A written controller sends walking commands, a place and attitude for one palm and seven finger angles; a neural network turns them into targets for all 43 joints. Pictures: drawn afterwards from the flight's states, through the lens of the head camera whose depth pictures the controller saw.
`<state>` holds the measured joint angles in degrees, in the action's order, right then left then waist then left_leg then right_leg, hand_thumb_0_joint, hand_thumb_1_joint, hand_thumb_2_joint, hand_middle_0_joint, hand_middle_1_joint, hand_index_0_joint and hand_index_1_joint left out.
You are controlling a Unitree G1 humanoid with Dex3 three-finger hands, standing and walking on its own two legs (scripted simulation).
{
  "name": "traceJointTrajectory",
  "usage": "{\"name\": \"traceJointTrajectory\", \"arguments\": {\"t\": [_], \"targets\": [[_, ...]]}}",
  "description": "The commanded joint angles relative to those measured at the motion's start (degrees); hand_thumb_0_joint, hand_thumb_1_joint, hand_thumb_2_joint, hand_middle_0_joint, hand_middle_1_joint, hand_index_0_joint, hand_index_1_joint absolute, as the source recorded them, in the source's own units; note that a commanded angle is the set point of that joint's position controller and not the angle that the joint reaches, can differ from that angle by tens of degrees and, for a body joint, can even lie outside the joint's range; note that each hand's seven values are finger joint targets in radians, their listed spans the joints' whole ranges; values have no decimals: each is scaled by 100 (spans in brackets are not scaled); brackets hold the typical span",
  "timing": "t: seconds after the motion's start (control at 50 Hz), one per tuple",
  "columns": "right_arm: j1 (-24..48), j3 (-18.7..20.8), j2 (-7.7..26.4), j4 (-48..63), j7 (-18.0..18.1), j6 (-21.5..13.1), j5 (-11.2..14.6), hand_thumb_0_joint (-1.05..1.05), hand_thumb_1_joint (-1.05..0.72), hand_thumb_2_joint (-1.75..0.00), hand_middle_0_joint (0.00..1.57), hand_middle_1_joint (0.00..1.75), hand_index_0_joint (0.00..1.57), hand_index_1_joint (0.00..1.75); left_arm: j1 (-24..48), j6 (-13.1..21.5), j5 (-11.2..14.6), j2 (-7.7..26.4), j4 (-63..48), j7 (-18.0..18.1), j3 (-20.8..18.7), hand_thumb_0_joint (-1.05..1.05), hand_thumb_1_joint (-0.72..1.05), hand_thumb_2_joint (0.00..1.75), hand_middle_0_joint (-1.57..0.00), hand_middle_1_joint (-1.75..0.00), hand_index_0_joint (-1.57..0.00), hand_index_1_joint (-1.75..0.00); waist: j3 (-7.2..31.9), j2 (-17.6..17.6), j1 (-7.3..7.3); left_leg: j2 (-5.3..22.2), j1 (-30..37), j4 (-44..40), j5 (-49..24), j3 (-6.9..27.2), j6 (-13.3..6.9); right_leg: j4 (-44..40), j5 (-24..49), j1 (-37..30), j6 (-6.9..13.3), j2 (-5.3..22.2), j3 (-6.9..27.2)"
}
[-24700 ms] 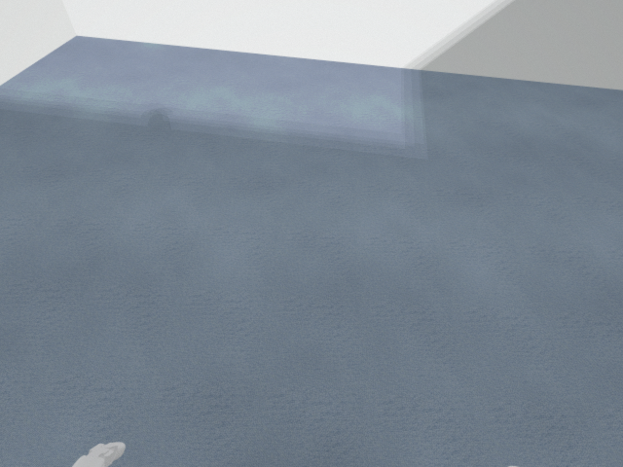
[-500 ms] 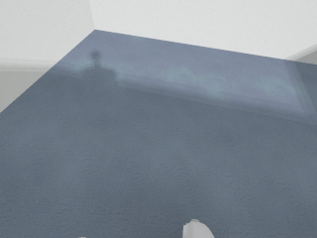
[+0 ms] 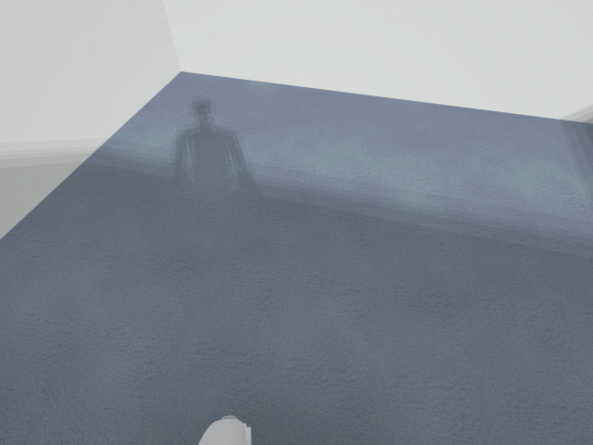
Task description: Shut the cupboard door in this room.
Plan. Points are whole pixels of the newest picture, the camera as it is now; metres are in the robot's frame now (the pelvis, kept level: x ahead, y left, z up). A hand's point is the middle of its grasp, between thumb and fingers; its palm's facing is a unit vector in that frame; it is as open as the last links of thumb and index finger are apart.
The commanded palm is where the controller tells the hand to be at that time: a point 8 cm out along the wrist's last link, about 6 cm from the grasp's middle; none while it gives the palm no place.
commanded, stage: walk around to get in front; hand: left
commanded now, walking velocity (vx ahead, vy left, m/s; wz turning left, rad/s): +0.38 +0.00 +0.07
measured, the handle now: out of the picture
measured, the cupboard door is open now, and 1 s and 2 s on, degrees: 82 82 82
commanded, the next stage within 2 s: walk to a spot facing it in 1.22 s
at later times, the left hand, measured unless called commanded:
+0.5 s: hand (168, 402) +0.22 +0.24 -0.18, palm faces +0.06 -0.98 -0.18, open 7.4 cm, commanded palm none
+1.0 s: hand (221, 308) +0.40 +0.18 -0.17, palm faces +0.08 -0.98 -0.20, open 7.2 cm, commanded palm none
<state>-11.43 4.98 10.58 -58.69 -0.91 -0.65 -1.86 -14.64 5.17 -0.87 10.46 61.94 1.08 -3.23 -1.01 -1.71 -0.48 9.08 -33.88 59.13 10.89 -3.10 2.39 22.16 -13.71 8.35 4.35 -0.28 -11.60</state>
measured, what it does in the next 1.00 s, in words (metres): walks ahead: left foot, then right foot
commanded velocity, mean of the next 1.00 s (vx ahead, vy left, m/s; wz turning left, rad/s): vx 0.38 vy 0.00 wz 0.04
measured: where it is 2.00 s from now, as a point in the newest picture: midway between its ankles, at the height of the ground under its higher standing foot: (295, 333)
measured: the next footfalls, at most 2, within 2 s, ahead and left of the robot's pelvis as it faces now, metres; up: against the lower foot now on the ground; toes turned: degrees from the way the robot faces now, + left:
left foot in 0.26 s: +0.22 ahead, +0.17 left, +0.00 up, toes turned +11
right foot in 0.68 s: +0.41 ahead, -0.11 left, +0.00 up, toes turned -11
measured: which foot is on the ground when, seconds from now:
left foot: up 0.00-0.24, down 0.26-0.70, up 0.72-1.00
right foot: down 0.00-0.26, up 0.28-0.66, down 0.68-1.00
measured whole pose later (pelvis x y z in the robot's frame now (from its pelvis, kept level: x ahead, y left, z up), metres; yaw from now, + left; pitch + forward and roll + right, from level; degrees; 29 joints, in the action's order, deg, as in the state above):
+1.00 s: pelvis +0.40 +0.00 +0.00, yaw +2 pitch -1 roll -1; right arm -12.0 4.5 10.1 -59.9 -1.8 -0.1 -1.6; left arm -17.9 4.7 -1.1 9.4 63.2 0.6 -2.3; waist -1.9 -1.1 -0.2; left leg 8.2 -33.2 55.3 10.0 -3.9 2.1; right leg 20.6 -14.3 5.2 1.0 2.3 -12.9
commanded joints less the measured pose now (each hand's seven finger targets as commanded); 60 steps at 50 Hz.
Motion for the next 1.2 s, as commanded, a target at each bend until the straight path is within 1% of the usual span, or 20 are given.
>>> {"name": "traceJointTrajectory", "arguments": {"t": [0.0,0.14,0.18,0.2,0.22,0.24,0.26,0.32,0.4,0.6,0.64,0.66,0.68,0.7,0.76,0.84,1.06,1.12,1.16,1.18], "targets": [[159,-97,9,325,-111,-60,30,0,-90,-90,20,30,20,30,-533,110,-27,539,-74,-34,-14,0,90,90,-20,-30,-20,-30,-553,674,116,86,-226,-1013,-269,-37,50,-1305,827,-32,417,1657,1104],[1007,-177,158,619,-131,-160,37,0,-90,-90,20,30,20,30,-1029,14,-48,727,184,-17,-14,0,90,90,-20,-30,-20,-30,-484,638,357,-220,394,-2283,190,-360,-177,-824,1992,-904,365,1830,1038],[425,-133,306,458,-69,-217,16,0,-90,-90,20,30,20,30,-961,-7,-35,766,216,-20,-25,0,90,90,-20,-30,-20,-30,-117,397,32,-485,1482,-2791,226,-578,-281,77,2926,-804,241,1705,787],[-357,-82,510,209,-24,-266,-13,0,-90,-90,20,30,20,30,-855,-4,-5,737,188,-18,-12,0,90,90,-20,-30,-20,-30,330,182,-332,-523,2769,-3198,-168,-559,-388,1177,3163,-321,37,1427,468],[-1243,59,1050,-12,39,-318,-67,0,-90,-90,20,30,20,30,-950,2,35,526,93,-57,22,0,90,90,-20,-30,-20,-30,1108,-754,-642,458,4390,-3342,-659,651,-741,2651,1812,864,-285,874,144],[-1869,181,1557,-191,102,-312,-22,0,-90,-90,20,30,20,30,-872,32,67,287,-81,-119,110,0,90,90,-20,-30,-20,-30,1437,-1677,-783,1743,5483,-3648,-1754,2371,-1381,4269,-1708,2460,-460,222,255],[-1864,153,1493,-265,133,-258,56,0,-90,-90,20,30,20,30,-528,12,26,443,-191,-86,57,0,90,90,-20,-30,-20,-30,1156,-1052,-767,1890,5208,-3803,-1890,2224,-1579,4923,-1905,2841,-346,395,822],[-800,-11,751,-22,155,-324,51,0,-90,-90,20,30,20,30,-111,-132,-28,248,-142,-159,-5,0,90,90,-20,-30,-20,-30,-179,-314,-310,1408,3128,-4506,-524,1366,-1197,4985,-906,2810,-434,912,1092],[-626,-40,422,-63,169,-407,55,0,-90,-90,20,30,20,30,-431,-357,-70,-52,-184,-193,-16,0,90,90,-20,-30,-20,-30,-299,-510,104,911,2262,-4895,-187,365,-1009,4259,-235,2363,-546,977,955],[-867,53,774,-207,138,-328,-1,0,-90,-90,20,30,20,30,447,-325,-69,222,-679,-279,-72,0,90,90,-20,-30,-20,-30,-431,-381,103,848,2427,-4305,-317,-60,-875,1315,232,1244,-545,657,401],[-835,26,722,-233,115,-304,35,0,-90,-90,20,30,20,30,-744,-217,-98,584,-284,-241,-162,0,90,90,-20,-30,-20,-30,191,320,680,342,2121,-2527,-960,-540,-530,637,313,-449,-416,470,342],[-956,-37,415,-159,53,-317,97,0,-90,-90,20,30,20,30,-1528,-126,-138,1191,-60,-172,-297,0,90,90,-20,-30,-20,-30,784,1666,952,-184,1031,-712,230,-895,-314,143,39,-1629,-89,1691,1827],[-848,-99,254,99,25,-270,128,0,-90,-90,20,30,20,30,-1852,-116,-41,1662,38,-102,-362,0,90,90,-20,-30,-20,-30,872,2514,882,-714,-109,721,2226,-489,-208,-553,337,-1980,346,2722,3704],[-668,-59,411,115,51,-220,128,0,-90,-90,20,30,20,30,-1430,-148,5,1536,-74,-44,-351,0,90,90,-20,-30,-20,-30,602,1721,789,-404,-268,1305,1986,141,-289,-789,-384,-1521,488,2793,3577],[-376,-34,271,-3,13,-183,68,0,-90,-90,20,30,20,30,-291,-105,7,867,-371,-66,-147,0,90,90,-20,-30,-20,-30,-213,728,321,23,-187,1360,613,334,-249,-1016,-805,-13,157,2191,2367],[-774,-55,87,-185,-25,-26,34,0,-90,-90,20,30,20,30,-345,1,-30,498,-258,-51,-22,0,90,90,-20,-30,-20,-30,-271,867,21,-1,81,772,39,140,-71,-1213,80,347,18,1772,1175],[520,-124,83,433,-169,-155,62,0,-90,-90,20,30,20,30,-810,23,-65,739,63,2,-53,0,90,90,-20,-30,-20,-30,-483,720,230,-167,434,-2146,25,-318,-238,-910,1197,-676,197,1993,556],[-891,0,510,33,-90,-262,3,0,-90,-90,20,30,20,30,-677,-19,-29,767,63,-13,-61,0,90,90,-20,-30,-20,-30,275,-3,-451,-500,2758,-2957,-138,-421,-406,1221,2014,-44,-110,1557,-27],[-2093,247,1582,-275,62,-293,14,0,-90,-90,20,30,20,30,-879,-44,35,302,-183,-111,39,0,90,90,-20,-30,-20,-30,1200,-2175,-730,1568,4819,-4012,-719,2707,-1212,4344,-1991,2386,-547,280,122],[-1953,209,1533,-247,115,-223,73,0,-90,-90,20,30,20,30,-460,-75,18,442,-336,-94,24,0,90,90,-20,-30,-20,-30,874,-1486,-708,1684,4520,-4158,-528,2574,-1355,4952,-1874,2708,-425,522,713]]}}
